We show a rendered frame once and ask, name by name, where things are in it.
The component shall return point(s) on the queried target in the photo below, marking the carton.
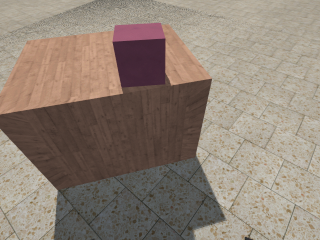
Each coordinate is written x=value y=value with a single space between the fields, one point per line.
x=140 y=52

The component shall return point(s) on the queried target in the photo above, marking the pedestal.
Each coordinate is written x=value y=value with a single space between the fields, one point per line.
x=64 y=108

